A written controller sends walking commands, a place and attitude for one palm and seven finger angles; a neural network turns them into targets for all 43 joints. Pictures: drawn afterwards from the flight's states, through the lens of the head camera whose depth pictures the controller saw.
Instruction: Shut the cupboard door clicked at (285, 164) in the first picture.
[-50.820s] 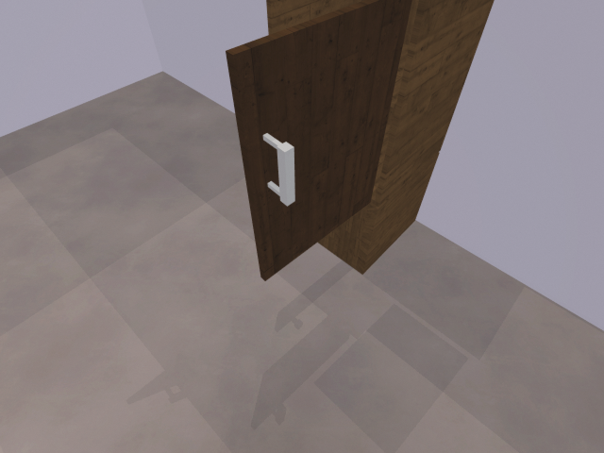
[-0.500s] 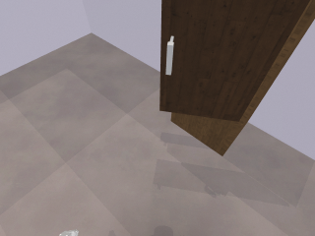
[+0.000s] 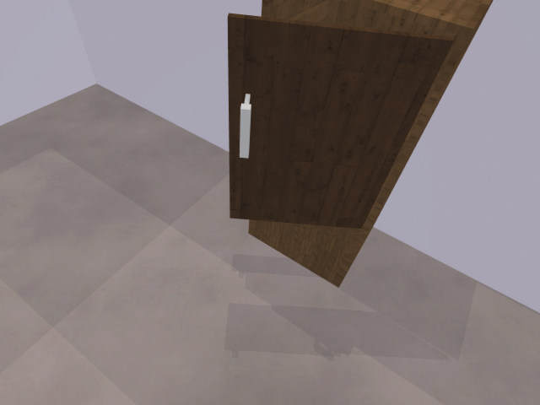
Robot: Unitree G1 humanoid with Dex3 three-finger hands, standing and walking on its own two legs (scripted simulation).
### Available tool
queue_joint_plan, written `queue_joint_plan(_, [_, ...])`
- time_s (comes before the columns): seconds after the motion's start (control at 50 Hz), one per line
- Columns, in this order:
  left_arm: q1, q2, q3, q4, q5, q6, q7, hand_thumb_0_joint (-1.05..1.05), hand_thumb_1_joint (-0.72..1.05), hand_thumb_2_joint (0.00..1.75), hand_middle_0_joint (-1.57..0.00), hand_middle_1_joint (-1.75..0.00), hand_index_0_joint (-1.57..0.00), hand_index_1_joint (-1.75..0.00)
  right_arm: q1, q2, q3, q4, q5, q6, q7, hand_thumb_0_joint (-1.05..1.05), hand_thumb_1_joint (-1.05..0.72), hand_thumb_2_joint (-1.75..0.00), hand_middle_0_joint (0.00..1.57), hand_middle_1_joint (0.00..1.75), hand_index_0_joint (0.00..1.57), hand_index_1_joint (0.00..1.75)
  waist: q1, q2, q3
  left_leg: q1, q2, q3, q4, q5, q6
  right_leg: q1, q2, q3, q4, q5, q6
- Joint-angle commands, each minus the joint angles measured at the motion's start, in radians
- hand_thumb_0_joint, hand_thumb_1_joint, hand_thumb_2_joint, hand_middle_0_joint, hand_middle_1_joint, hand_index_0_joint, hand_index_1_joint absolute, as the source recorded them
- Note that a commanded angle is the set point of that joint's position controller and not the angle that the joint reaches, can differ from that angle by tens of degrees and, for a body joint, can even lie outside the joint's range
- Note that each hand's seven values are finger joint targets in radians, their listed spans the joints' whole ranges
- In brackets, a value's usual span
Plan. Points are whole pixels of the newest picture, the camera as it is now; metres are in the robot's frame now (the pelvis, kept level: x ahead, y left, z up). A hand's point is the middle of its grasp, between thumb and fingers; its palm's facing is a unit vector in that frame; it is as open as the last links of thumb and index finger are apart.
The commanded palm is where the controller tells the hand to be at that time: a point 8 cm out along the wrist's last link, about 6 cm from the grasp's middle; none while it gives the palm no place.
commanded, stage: take the last steps up to it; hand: left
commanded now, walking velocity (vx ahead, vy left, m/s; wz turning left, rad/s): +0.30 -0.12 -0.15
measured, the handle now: (245, 126) +0.67 +0.08 +0.03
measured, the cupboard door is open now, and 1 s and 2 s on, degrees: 31 31 31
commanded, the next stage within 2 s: come to a stop and stand still in 0.46 s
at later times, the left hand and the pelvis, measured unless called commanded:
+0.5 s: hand (227, 362) +0.23 +0.07 -0.16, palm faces -0.03 -0.98 -0.22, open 7.2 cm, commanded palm none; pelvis +0.14 -0.11 +0.00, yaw -2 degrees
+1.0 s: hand (229, 369) +0.22 +0.07 -0.18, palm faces +0.00 -0.97 -0.23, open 7.4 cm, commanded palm none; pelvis +0.21 -0.11 +0.00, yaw -3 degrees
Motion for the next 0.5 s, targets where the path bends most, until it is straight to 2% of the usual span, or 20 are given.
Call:
queue_joint_plan(0.0, [-0.077, 0.045, 0.017, -0.104, -0.007, -0.046, -0.011, 0.00, 0.90, 0.90, -0.20, -0.30, -0.20, -0.30, 0.089, -0.169, -0.036, -0.013, 0.002, -0.026, -0.022, 0.00, -0.90, -0.90, 0.20, 0.30, 0.20, 0.30, 0.002, 0.185, 0.094, 0.107, 0.258, -0.217, -0.342, 0.118, 0.080, -0.242, -0.064, 0.036, 0.114, 0.140, 0.029])
queue_joint_plan(0.04, [-0.082, 0.029, 0.008, -0.095, -0.011, -0.045, -0.011, 0.00, 0.90, 0.90, -0.20, -0.30, -0.20, -0.30, 0.126, -0.166, -0.038, 0.010, 0.006, -0.030, -0.020, 0.00, -0.90, -0.90, 0.20, 0.30, 0.20, 0.30, -0.005, 0.190, 0.063, 0.170, 0.237, -0.144, -0.316, 0.233, 0.093, -0.250, -0.065, 0.011, 0.069, 0.171, 0.038])
queue_joint_plan(0.06, [-0.104, 0.024, 0.004, -0.101, -0.013, -0.047, -0.012, 0.00, 0.90, 0.90, -0.20, -0.30, -0.20, -0.30, 0.144, -0.162, -0.039, 0.020, 0.006, -0.030, -0.020, 0.00, -0.90, -0.90, 0.20, 0.30, 0.20, 0.30, -0.012, 0.192, 0.073, 0.188, 0.239, -0.122, -0.309, 0.289, 0.098, -0.258, -0.069, -0.005, 0.028, 0.176, 0.039])
queue_joint_plan(0.1, [-0.133, 0.012, -0.003, -0.104, -0.014, -0.046, -0.012, 0.00, 0.90, 0.90, -0.20, -0.30, -0.20, -0.30, 0.151, -0.165, -0.045, 0.035, 0.004, -0.026, -0.015, 0.00, -0.90, -0.90, 0.20, 0.30, 0.20, 0.30, -0.014, 0.214, 0.091, 0.174, 0.241, -0.071, -0.310, 0.295, 0.103, -0.236, -0.084, -0.028, -0.074, 0.202, 0.042])
queue_joint_plan(0.14, [-0.175, 0.009, -0.010, -0.114, -0.016, -0.050, -0.013, 0.00, 0.90, 0.90, -0.20, -0.30, -0.20, -0.30, 0.159, -0.164, -0.051, 0.049, 0.000, -0.021, -0.010, 0.00, -0.90, -0.90, 0.20, 0.30, 0.20, 0.30, -0.026, 0.236, 0.106, 0.148, 0.243, -0.052, -0.301, 0.285, 0.103, -0.171, -0.090, -0.056, -0.220, 0.201, 0.037])
queue_joint_plan(0.16, [-0.186, 0.015, -0.011, -0.113, -0.018, -0.054, -0.012, 0.00, 0.90, 0.90, -0.20, -0.30, -0.20, -0.30, 0.162, -0.166, -0.053, 0.055, -0.001, -0.018, -0.007, 0.00, -0.90, -0.90, 0.20, 0.30, 0.20, 0.30, -0.031, 0.231, 0.111, 0.141, 0.240, -0.051, -0.297, 0.279, 0.105, -0.134, -0.077, -0.074, -0.271, 0.192, 0.030])
queue_joint_plan(0.2, [-0.172, 0.019, -0.007, -0.101, -0.018, -0.062, -0.012, 0.00, 0.90, 0.90, -0.20, -0.30, -0.20, -0.30, 0.149, -0.180, -0.059, 0.062, -0.002, -0.013, -0.005, 0.00, -0.90, -0.90, 0.20, 0.30, 0.20, 0.30, -0.024, 0.233, 0.098, 0.126, 0.248, -0.045, -0.261, 0.292, 0.100, -0.045, -0.059, -0.097, -0.362, 0.182, 0.018])
queue_joint_plan(0.22, [-0.135, 0.026, -0.003, -0.086, -0.020, -0.065, -0.010, 0.00, 0.90, 0.90, -0.20, -0.30, -0.20, -0.30, 0.126, -0.192, -0.064, 0.061, 0.001, -0.010, -0.004, 0.00, -0.90, -0.90, 0.20, 0.30, 0.20, 0.30, 0.000, 0.233, 0.087, 0.109, 0.254, -0.038, -0.233, 0.304, 0.094, 0.024, -0.049, -0.107, -0.392, 0.192, 0.010])
queue_joint_plan(0.24, [-0.074, 0.039, 0.002, -0.062, -0.019, -0.071, -0.007, 0.00, 0.90, 0.90, -0.20, -0.30, -0.20, -0.30, 0.112, -0.195, -0.065, 0.061, 0.005, -0.007, -0.003, 0.00, -0.90, -0.90, 0.20, 0.30, 0.20, 0.30, 0.028, 0.205, 0.060, 0.073, 0.239, -0.019, -0.168, 0.329, 0.077, 0.137, -0.032, -0.121, -0.447, 0.216, 0.001])
queue_joint_plan(0.26, [0.039, 0.079, 0.011, -0.022, -0.017, -0.081, 0.000, 0.00, 0.90, 0.90, -0.20, -0.30, -0.20, -0.30, 0.107, -0.182, -0.061, 0.066, 0.011, -0.005, 0.002, 0.00, -0.90, -0.90, 0.20, 0.30, 0.20, 0.30, 0.081, 0.113, 0.008, 0.014, 0.184, 0.016, -0.019, 0.363, 0.049, 0.319, -0.008, -0.114, -0.522, 0.234, -0.013])
queue_joint_plan(0.28, [0.202, 0.144, 0.030, 0.028, -0.011, -0.095, 0.012, 0.00, 0.90, 0.90, -0.20, -0.30, -0.20, -0.30, 0.091, -0.146, -0.053, 0.060, 0.024, -0.010, 0.012, 0.00, -0.90, -0.90, 0.20, 0.30, 0.20, 0.30, 0.158, -0.025, -0.091, -0.134, 0.112, 0.080, 0.211, 0.238, 0.016, 0.550, -0.125, 0.026, -0.580, 0.181, -0.053])
queue_joint_plan(0.3, [0.298, 0.243, 0.050, 0.065, -0.014, -0.104, 0.028, 0.00, 0.90, 0.90, -0.20, -0.30, -0.20, -0.30, 0.110, -0.059, -0.036, 0.033, 0.037, -0.009, 0.014, 0.00, -0.90, -0.90, 0.20, 0.30, 0.20, 0.30, 0.168, -0.321, -0.163, -0.335, -0.050, 0.070, 0.526, -0.314, -0.015, 0.670, -0.376, 0.391, -0.706, 0.179, -0.143])
queue_joint_plan(0.32, [0.262, 0.239, 0.039, 0.058, -0.033, -0.100, 0.039, 0.00, 0.90, 0.90, -0.20, -0.30, -0.20, -0.30, 0.078, -0.092, -0.041, 0.018, 0.035, 0.001, 0.011, 0.00, -0.90, -0.90, 0.20, 0.30, 0.20, 0.30, 0.146, -0.242, -0.127, -0.362, -0.017, -0.065, 0.667, -0.324, 0.008, 0.558, -0.411, 0.442, -0.797, 0.148, -0.171])
queue_joint_plan(0.34, [0.164, 0.194, 0.032, 0.042, -0.028, -0.102, 0.046, 0.00, 0.90, 0.90, -0.20, -0.30, -0.20, -0.30, 0.059, -0.078, -0.045, 0.028, 0.035, 0.003, 0.012, 0.00, -0.90, -0.90, 0.20, 0.30, 0.20, 0.30, 0.105, -0.213, -0.063, -0.396, 0.015, -0.097, 0.722, -0.215, 0.011, 0.489, -0.372, 0.370, -0.807, 0.153, -0.163])
queue_joint_plan(0.36, [0.089, 0.146, 0.020, 0.026, -0.029, -0.098, 0.053, 0.00, 0.90, 0.90, -0.20, -0.30, -0.20, -0.30, 0.049, -0.079, -0.047, 0.039, 0.031, 0.003, 0.010, 0.00, -0.90, -0.90, 0.20, 0.30, 0.20, 0.30, 0.076, -0.166, -0.049, -0.365, 0.039, -0.107, 0.724, -0.159, 0.006, 0.427, -0.355, 0.324, -0.790, 0.215, -0.166])
queue_joint_plan(0.38, [0.025, 0.111, 0.006, 0.004, -0.028, -0.097, 0.056, 0.00, 0.90, 0.90, -0.20, -0.30, -0.20, -0.30, 0.048, -0.077, -0.044, 0.053, 0.026, 0.006, 0.010, 0.00, -0.90, -0.90, 0.20, 0.30, 0.20, 0.30, 0.046, -0.114, -0.012, -0.336, 0.066, -0.119, 0.694, -0.111, 0.000, 0.337, -0.327, 0.214, -0.780, 0.270, -0.161])
queue_joint_plan(0.4, [-0.007, 0.071, -0.007, -0.004, -0.025, -0.104, 0.058, 0.00, 0.90, 0.90, -0.20, -0.30, -0.20, -0.30, 0.059, -0.063, -0.040, 0.062, 0.020, 0.013, 0.011, 0.00, -0.90, -0.90, 0.20, 0.30, 0.20, 0.30, 0.021, -0.083, -0.012, -0.281, 0.069, -0.109, 0.640, -0.084, -0.005, 0.273, -0.300, 0.130, -0.784, 0.349, -0.153])
queue_joint_plan(0.42, [-0.025, 0.050, -0.015, -0.005, -0.023, -0.109, 0.059, 0.00, 0.90, 0.90, -0.20, -0.30, -0.20, -0.30, 0.071, -0.041, -0.037, 0.070, 0.017, 0.022, 0.013, 0.00, -0.90, -0.90, 0.20, 0.30, 0.20, 0.30, 0.000, -0.055, 0.004, -0.233, 0.060, -0.093, 0.589, -0.066, -0.010, 0.210, -0.282, 0.075, -0.796, 0.386, -0.146])
queue_joint_plan(0.44, [-0.030, 0.039, -0.020, -0.004, -0.021, -0.114, 0.059, 0.00, 0.90, 0.90, -0.20, -0.30, -0.20, -0.30, 0.092, -0.024, -0.032, 0.077, 0.015, 0.029, 0.014, 0.00, -0.90, -0.90, 0.20, 0.30, 0.20, 0.30, -0.015, -0.056, -0.001, -0.212, 0.053, -0.081, 0.541, -0.050, -0.015, 0.195, -0.270, 0.044, -0.804, 0.402, -0.146])
queue_joint_plan(0.48, [-0.004, 0.024, -0.020, 0.008, -0.017, -0.120, 0.063, 0.00, 0.90, 0.90, -0.20, -0.30, -0.20, -0.30, 0.085, 0.000, -0.028, 0.075, 0.013, 0.032, 0.018, 0.00, -0.90, -0.90, 0.20, 0.30, 0.20, 0.30, -0.015, -0.034, 0.002, -0.190, 0.040, -0.059, 0.427, -0.035, -0.020, 0.194, -0.262, 0.035, -0.807, 0.439, -0.160])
